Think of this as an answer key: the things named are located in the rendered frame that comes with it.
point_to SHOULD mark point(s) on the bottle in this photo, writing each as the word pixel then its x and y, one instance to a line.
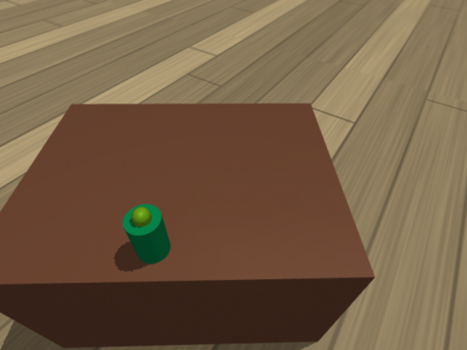
pixel 146 230

